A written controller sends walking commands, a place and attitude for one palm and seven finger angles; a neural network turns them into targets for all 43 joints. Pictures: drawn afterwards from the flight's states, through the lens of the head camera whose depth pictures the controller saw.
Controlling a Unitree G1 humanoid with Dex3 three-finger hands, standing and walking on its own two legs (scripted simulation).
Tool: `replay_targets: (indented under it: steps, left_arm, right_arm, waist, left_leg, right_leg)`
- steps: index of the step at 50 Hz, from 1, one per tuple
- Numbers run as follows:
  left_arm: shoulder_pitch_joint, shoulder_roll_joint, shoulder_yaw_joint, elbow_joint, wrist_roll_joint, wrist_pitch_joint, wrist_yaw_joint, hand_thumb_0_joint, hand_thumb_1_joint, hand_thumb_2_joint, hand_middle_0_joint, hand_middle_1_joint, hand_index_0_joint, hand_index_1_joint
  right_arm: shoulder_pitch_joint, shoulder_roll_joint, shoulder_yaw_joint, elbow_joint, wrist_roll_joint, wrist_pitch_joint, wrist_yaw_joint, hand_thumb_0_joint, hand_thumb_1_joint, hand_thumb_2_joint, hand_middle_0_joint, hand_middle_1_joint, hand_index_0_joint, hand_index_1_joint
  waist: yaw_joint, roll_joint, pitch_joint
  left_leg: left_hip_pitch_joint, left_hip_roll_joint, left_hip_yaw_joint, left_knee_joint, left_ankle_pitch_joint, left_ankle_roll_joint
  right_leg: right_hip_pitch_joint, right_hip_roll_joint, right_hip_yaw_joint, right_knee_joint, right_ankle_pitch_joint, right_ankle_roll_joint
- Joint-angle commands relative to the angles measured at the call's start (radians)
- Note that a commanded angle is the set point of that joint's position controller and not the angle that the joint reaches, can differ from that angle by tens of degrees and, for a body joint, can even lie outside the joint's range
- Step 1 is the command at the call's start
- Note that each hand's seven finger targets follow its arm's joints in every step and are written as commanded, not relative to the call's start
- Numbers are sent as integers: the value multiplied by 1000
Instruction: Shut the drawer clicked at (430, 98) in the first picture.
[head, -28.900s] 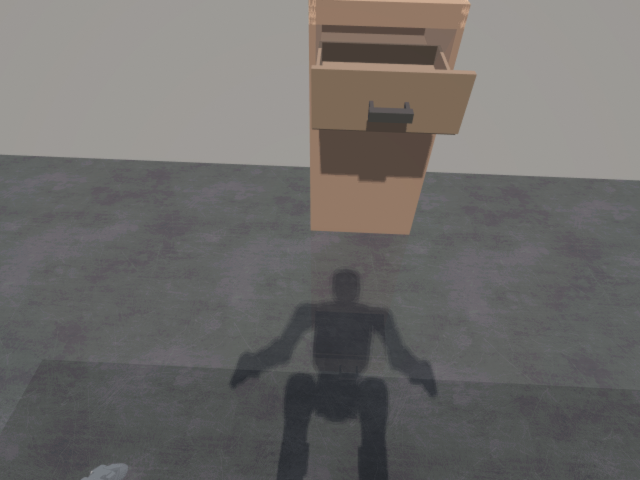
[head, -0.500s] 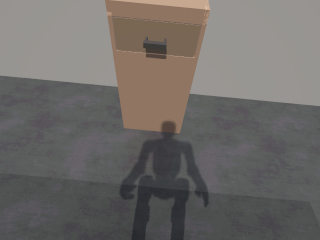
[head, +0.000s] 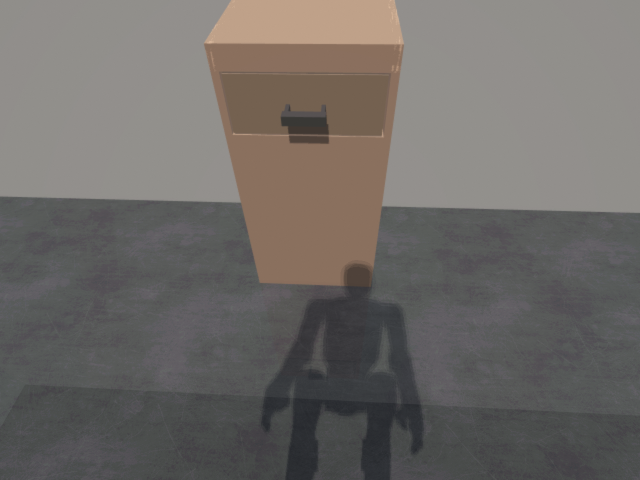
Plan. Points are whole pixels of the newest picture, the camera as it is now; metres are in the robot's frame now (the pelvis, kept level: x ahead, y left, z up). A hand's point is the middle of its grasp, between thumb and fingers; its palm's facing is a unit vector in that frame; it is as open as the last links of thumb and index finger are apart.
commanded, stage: let the arm hang, fingers relaxed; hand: left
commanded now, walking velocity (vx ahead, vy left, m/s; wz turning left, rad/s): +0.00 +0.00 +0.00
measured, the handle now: (304, 113) +0.90 +0.09 -0.01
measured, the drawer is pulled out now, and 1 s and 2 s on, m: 0.00 0.00 0.00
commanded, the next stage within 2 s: look to check the result in 0.22 s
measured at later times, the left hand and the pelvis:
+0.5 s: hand out of the picture +0.01 +0.16 -0.17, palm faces +0.04 -0.98 -0.21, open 7.4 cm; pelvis +0.01 -0.01 +0.00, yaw +0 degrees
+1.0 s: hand out of the picture +0.05 +0.16 -0.17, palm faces +0.03 -0.97 -0.24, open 7.4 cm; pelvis +0.02 -0.02 +0.00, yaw +0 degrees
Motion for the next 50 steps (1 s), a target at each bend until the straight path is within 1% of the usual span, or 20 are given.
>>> replay_targets:
  steps: [1,4,7,8,9,10,12,18,20,21,23,25,28,29,32,34,35,39,43,50]
  left_arm:
    - [64,115,20,-10,-4,-14,14,0,900,900,-200,-300,-200,-300]
    - [65,106,22,-6,-6,-15,14,0,900,900,-200,-300,-200,-300]
    - [64,109,24,-7,-5,-16,14,0,900,900,-200,-300,-200,-300]
    - [61,111,25,-8,-5,-16,14,0,900,900,-200,-300,-200,-300]
    - [61,111,26,-8,-6,-17,13,0,900,900,-200,-300,-200,-300]
    - [66,115,27,-9,-5,-18,15,0,900,900,-200,-300,-200,-300]
    - [65,108,26,-5,-6,-18,14,0,900,900,-200,-300,-200,-300]
    - [62,113,29,-3,-6,-21,14,0,900,900,-200,-300,-200,-300]
    - [67,116,30,-3,-5,-23,16,0,900,900,-200,-300,-200,-300]
    - [65,113,29,-2,-6,-23,15,0,900,900,-200,-300,-200,-300]
    - [65,115,30,1,-6,-22,15,0,900,900,-200,-300,-200,-300]
    - [69,119,31,2,-5,-24,16,0,900,900,-200,-300,-200,-300]
    - [62,121,31,3,-5,-25,15,0,900,900,-200,-300,-200,-300]
    - [60,120,31,3,-6,-25,15,0,900,900,-200,-300,-200,-300]
    - [52,129,32,2,-5,-24,15,0,900,900,-200,-300,-200,-300]
    - [51,132,33,-2,-5,-25,14,0,900,900,-200,-300,-200,-300]
    - [51,136,34,-4,-4,-26,15,0,900,900,-200,-300,-200,-300]
    - [42,146,37,-7,-5,-29,14,0,900,900,-200,-300,-200,-300]
    - [30,152,38,-8,-5,-28,14,0,900,900,-200,-300,-200,-300]
    - [19,167,43,-15,-5,-29,14,0,900,900,-200,-300,-200,-300]
  right_arm:
    - [80,-83,-18,-5,3,-17,-11,0,-900,-900,200,300,200,300]
    - [78,-79,-17,1,2,-17,-15,0,-900,-900,200,300,200,300]
    - [82,-78,-19,2,3,-16,-16,0,-900,-900,200,300,200,300]
    - [84,-79,-20,3,2,-16,-16,0,-900,-900,200,300,200,300]
    - [84,-84,-20,3,2,-18,-16,0,-900,-900,200,300,200,300]
    - [82,-87,-23,1,4,-17,-17,0,-900,-900,200,300,200,300]
    - [84,-84,-23,5,2,-16,-18,0,-900,-900,200,300,200,300]
    - [87,-94,-25,6,3,-18,-20,0,-900,-900,200,300,200,300]
    - [83,-102,-27,2,4,-18,-20,0,-900,-900,200,300,200,300]
    - [80,-99,-26,5,3,-18,-21,0,-900,-900,200,300,200,300]
    - [78,-99,-25,6,4,-19,-21,0,-900,-900,200,300,200,300]
    - [76,-106,-28,2,5,-17,-21,0,-900,-900,200,300,200,300]
    - [71,-109,-28,3,3,-18,-22,0,-900,-900,200,300,200,300]
    - [66,-110,-29,3,3,-17,-22,0,-900,-900,200,300,200,300]
    - [62,-112,-28,4,3,-14,-21,0,-900,-900,200,300,200,300]
    - [60,-118,-29,1,2,-15,-20,0,-900,-900,200,300,200,300]
    - [56,-123,-30,-1,3,-15,-20,0,-900,-900,200,300,200,300]
    - [50,-129,-32,-2,3,-18,-21,0,-900,-900,200,300,200,300]
    - [42,-133,-31,-4,2,-16,-20,0,-900,-900,200,300,200,300]
    - [34,-151,-34,-9,4,-16,-21,0,-900,-900,200,300,200,300]
  waist:
    - [-1,-38,31]
    - [-1,-5,40]
    - [-2,-1,53]
    - [-3,-14,51]
    - [-3,-6,47]
    - [-1,-14,46]
    - [-5,-20,38]
    - [-8,-21,24]
    - [-6,-35,24]
    - [-8,-20,25]
    - [-7,-14,29]
    - [-6,-36,26]
    - [-9,-37,28]
    - [-9,-26,33]
    - [-9,-30,52]
    - [-9,-31,47]
    - [-9,-22,38]
    - [-9,-30,15]
    - [-8,-28,32]
    - [-8,-45,22]
  left_leg:
    - [-20,112,-107,-78,85,14]
    - [-20,112,-106,-82,84,11]
    - [-26,111,-102,-81,75,9]
    - [-26,110,-105,-82,70,9]
    - [-21,111,-105,-83,81,10]
    - [-14,112,-105,-76,94,11]
    - [-6,111,-104,-78,73,10]
    - [7,115,-100,-76,91,8]
    - [12,115,-99,-71,101,8]
    - [14,117,-100,-72,102,8]
    - [14,118,-100,-77,102,8]
    - [20,117,-97,-70,107,8]
    - [26,118,-96,-74,112,7]
    - [25,118,-96,-74,101,6]
    - [14,117,-93,-75,84,4]
    - [18,116,-95,-78,78,4]
    - [25,118,-95,-73,95,4]
    - [30,118,-91,-72,106,1]
    - [23,119,-89,-78,97,0]
    - [30,119,-88,-73,104,-1]
  right_leg:
    - [-1,-114,118,-87,46,-16]
    - [4,-112,122,-90,57,-18]
    - [5,-113,123,-99,49,-19]
    - [8,-111,124,-100,44,-20]
    - [12,-113,122,-98,54,-21]
    - [11,-112,121,-98,70,-21]
    - [10,-113,125,-105,48,-23]
    - [22,-113,123,-105,73,-24]
    - [22,-111,122,-103,87,-24]
    - [22,-114,121,-104,89,-25]
    - [21,-114,122,-105,91,-25]
    - [23,-114,122,-106,111,-23]
    - [26,-116,124,-106,130,-24]
    - [22,-116,127,-109,119,-24]
    - [18,-116,130,-121,101,-21]
    - [17,-115,134,-126,82,-22]
    - [19,-114,134,-122,102,-22]
    - [45,-119,133,-118,157,-18]
    - [42,-122,130,-123,151,-17]
    - [51,-119,136,-127,175,-8]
